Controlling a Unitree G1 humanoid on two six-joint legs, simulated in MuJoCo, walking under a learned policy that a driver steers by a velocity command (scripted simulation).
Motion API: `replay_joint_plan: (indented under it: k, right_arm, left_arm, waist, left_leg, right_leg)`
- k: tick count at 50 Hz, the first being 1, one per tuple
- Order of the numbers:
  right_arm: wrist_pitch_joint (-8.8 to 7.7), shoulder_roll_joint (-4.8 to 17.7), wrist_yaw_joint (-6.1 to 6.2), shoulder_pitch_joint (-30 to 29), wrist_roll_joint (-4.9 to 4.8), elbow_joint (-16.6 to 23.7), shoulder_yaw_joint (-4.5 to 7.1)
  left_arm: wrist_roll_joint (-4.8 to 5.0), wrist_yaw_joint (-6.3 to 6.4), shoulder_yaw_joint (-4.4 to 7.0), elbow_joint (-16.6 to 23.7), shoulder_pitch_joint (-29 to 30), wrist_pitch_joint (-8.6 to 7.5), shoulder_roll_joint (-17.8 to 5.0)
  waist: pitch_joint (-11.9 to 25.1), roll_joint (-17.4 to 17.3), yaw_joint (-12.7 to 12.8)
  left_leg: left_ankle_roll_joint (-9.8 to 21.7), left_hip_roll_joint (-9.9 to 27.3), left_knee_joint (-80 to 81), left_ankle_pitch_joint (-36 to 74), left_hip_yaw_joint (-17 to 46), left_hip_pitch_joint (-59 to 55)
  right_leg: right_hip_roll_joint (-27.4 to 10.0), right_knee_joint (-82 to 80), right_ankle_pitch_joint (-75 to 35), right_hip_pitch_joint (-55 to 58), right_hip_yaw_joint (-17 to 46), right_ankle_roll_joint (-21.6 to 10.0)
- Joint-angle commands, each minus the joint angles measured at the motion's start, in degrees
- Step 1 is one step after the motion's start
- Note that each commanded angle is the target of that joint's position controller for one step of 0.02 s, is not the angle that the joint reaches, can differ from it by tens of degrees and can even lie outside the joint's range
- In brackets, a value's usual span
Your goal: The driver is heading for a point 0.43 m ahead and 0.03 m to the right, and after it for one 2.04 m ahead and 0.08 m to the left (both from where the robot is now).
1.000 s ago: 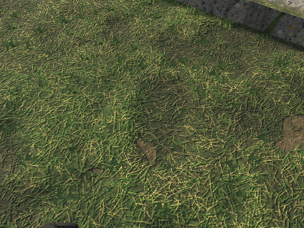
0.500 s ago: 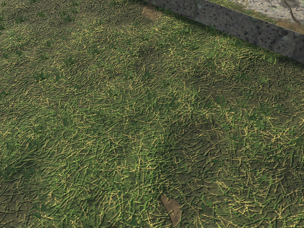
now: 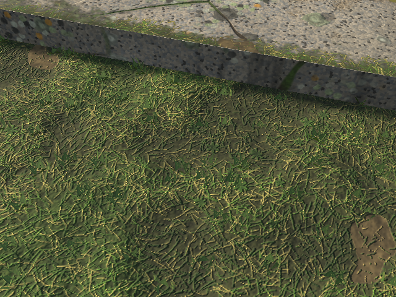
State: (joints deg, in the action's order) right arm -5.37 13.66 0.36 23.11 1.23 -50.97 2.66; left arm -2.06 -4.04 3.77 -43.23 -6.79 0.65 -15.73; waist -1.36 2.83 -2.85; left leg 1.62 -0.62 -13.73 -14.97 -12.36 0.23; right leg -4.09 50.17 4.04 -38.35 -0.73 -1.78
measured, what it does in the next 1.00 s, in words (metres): walks ahead: right foot, then left foot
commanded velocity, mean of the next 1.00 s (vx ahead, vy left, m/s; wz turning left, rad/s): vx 0.50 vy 0.00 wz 0.02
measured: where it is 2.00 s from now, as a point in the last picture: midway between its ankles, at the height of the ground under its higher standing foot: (183, 158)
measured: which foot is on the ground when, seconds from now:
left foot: down 0.00-0.18, up 0.20-0.72, down 0.74-1.00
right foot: up 0.00-0.14, down 0.16-0.72, up 0.74-1.00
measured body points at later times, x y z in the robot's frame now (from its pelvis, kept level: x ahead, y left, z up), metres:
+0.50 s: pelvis +0.26 -0.07 +0.00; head +0.28 -0.09 +0.45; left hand +0.34 +0.19 -0.12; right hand +0.33 -0.34 -0.13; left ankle +0.42 +0.06 -0.67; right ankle +0.19 -0.10 -0.74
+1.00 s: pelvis +0.54 -0.06 +0.00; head +0.57 -0.05 +0.45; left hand +0.68 +0.20 -0.11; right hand +0.59 -0.34 -0.12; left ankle +0.52 -0.02 -0.74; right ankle +0.64 -0.24 -0.67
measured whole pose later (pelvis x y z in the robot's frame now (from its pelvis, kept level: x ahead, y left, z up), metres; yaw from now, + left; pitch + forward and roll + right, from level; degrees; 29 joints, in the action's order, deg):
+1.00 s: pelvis +0.54 -0.06 +0.00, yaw +5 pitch +1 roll +0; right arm -2.4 15.9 -0.7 21.0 0.0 -49.4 3.8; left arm -2.8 -0.7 0.6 -42.2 -8.2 -2.1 -15.0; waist -2.2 1.7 -1.4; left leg 7.7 -9.0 -18.7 -10.6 3.7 8.4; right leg -6.4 56.2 12.9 -36.3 3.5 2.5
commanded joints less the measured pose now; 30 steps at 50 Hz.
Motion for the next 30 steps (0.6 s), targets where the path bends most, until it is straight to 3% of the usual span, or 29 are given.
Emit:
replay_joint_plan:
  k: [1,3,5,7,8,9,10,11,12,13,15,16,18,20,25,30]
  right_arm:
    - [-0.63,7.9,0.31,-0.6,-0.02,2.8,1.65]
    - [0.04,8.6,0.57,0.9,0.03,1.9,1.87]
    - [0.83,10.0,0.89,1.3,0.10,1.3,2.14]
    - [1.90,11.9,1.09,1.5,0.03,1.0,2.52]
    - [2.27,11.9,1.03,0.7,-0.12,1.6,2.41]
    - [2.10,7.7,0.55,1.9,-0.53,4.5,1.35]
    - [1.53,6.1,-0.34,-0.4,-0.32,8.8,1.20]
    - [1.17,9.1,-0.53,-7.8,0.27,10.2,1.68]
    - [0.50,7.6,-0.70,-8.5,-0.51,10.5,1.09]
    - [0.29,7.2,-0.59,-7.0,-0.41,9.4,0.98]
    - [2.25,6.2,-0.88,-2.3,1.13,7.1,0.66]
    - [3.18,5.7,-1.22,-1.1,1.46,6.4,0.60]
    - [4.00,5.0,-1.84,-2.0,1.14,6.1,0.58]
    - [4.30,5.1,-2.10,-6.6,0.67,7.1,0.64]
    - [4.04,4.7,-2.49,-14.5,-0.17,8.6,0.51]
    - [3.52,3.6,-3.18,-21.1,0.43,10.8,-0.34]
  left_arm:
    - [-0.10,-0.76,-0.78,6.0,7.0,-0.79,-0.7]
    - [-0.31,-0.78,-0.79,7.0,8.6,-0.83,-1.1]
    - [-0.57,-0.35,-0.46,7.1,7.5,-0.80,-1.8]
    - [-0.77,0.49,0.62,5.0,-1.1,-1.32,-3.5]
    - [-1.22,1.30,1.73,1.8,-10.8,-1.88,-5.3]
    - [-1.69,2.27,3.53,0.8,-16.7,-1.97,-11.4]
    - [0.28,2.65,4.60,2.3,-15.0,-1.53,-16.5]
    - [1.10,3.14,4.33,1.9,-15.9,-0.88,-14.7]
    - [1.40,3.65,3.55,1.1,-13.2,-1.01,-11.9]
    - [1.45,3.81,2.71,1.0,-10.8,-1.40,-9.0]
    - [1.54,3.91,1.14,1.3,-6.9,-2.60,-5.0]
    - [1.59,3.67,0.72,0.8,-7.6,-3.49,-4.2]
    - [1.73,3.35,0.79,-1.0,-10.1,-4.61,-5.2]
    - [1.62,3.27,0.85,-2.3,-12.5,-5.05,-5.9]
    - [1.19,3.67,0.20,-4.1,-15.7,-5.66,-5.5]
    - [0.84,4.95,-0.67,-6.5,-18.0,-5.87,-4.5]
  waist:
    - [-3.6,-7.6,0.2]
    - [-3.8,-7.5,-0.2]
    - [-2.3,-8.5,0.8]
    - [3.4,-8.9,4.8]
    - [9.0,-6.2,9.3]
    - [15.5,2.2,10.3]
    - [19.4,10.5,8.0]
    - [14.1,0.9,10.4]
    - [7.2,-0.7,8.0]
    - [3.2,-3.3,4.9]
    - [3.0,-2.6,0.9]
    - [3.6,-2.1,0.6]
    - [2.6,-1.3,0.6]
    - [0.2,-0.8,2.2]
    - [-2.5,-0.1,5.0]
    - [-5.0,-0.6,6.7]
  left_leg:
    - [5.8,15.6,4.5,23.3,4.0,0.6]
    - [5.2,16.4,2.2,28.2,2.2,-2.6]
    - [4.4,16.6,-4.2,44.1,-0.2,-5.1]
    - [3.9,16.6,-19.5,55.8,-1.7,-5.1]
    - [2.4,15.3,-33.1,48.4,-3.0,1.2]
    - [0.1,11.9,-51.5,20.2,-2.8,19.5]
    - [-2.9,0.2,-67.8,-17.1,5.1,38.5]
    - [-2.4,3.1,-68.8,-11.9,13.2,44.8]
    - [-2.0,5.5,-65.1,-6.4,13.3,44.6]
    - [-1.9,7.4,-59.0,-4.2,13.4,40.5]
    - [-2.3,8.7,-53.5,-3.2,13.3,32.4]
    - [-2.5,8.4,-52.6,-2.6,12.4,30.5]
    - [-2.4,8.2,-49.5,0.8,11.6,31.2]
    - [-2.1,8.6,-46.0,5.7,11.5,35.5]
    - [-0.7,5.6,-36.0,14.2,13.5,40.4]
    - [1.4,2.8,-25.3,15.4,9.5,40.2]
  right_leg:
    - [0.1,-7.8,-1.4,0.7,-3.2,-1.4]
    - [1.3,-11.3,2.1,2.3,-5.2,-3.1]
    - [4.4,-13.7,7.8,7.2,-7.6,-5.3]
    - [8.9,-16.6,12.3,18.1,-8.5,-8.2]
    - [9.8,-21.0,9.8,31.3,-6.6,-10.1]
    - [-3.9,-23.1,18.9,48.9,12.5,-14.4]
    - [-16.6,-31.8,14.0,57.7,43.5,-21.7]
    - [-14.8,-33.5,7.4,55.3,37.6,-20.4]
    - [-13.5,-33.4,0.7,47.7,29.3,-19.1]
    - [-10.1,-34.1,-6.4,40.0,23.7,-16.4]
    - [-6.1,-35.9,-13.5,32.3,15.5,-13.6]
    - [-5.5,-36.8,-16.6,31.1,13.8,-13.3]
    - [-4.6,-39.0,-18.4,30.3,10.6,-12.3]
    - [-4.4,-40.9,-18.3,31.8,8.6,-10.4]
    - [-4.6,-42.7,-18.1,37.4,3.2,-6.6]
    - [-6.5,-42.4,-25.4,44.0,-1.6,-5.5]
Next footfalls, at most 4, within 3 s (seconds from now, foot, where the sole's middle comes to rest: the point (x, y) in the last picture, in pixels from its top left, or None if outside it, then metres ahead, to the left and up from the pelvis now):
0.16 right None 0.23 -0.11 -0.78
0.74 left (197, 273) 0.56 -0.02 -0.78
1.24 right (229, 194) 0.87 -0.16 -0.78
1.74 left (156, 163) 1.03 0.13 -0.78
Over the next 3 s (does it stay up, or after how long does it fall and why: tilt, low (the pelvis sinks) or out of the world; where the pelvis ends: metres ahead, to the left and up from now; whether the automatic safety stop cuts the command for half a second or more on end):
stays up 1.47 0.03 0.00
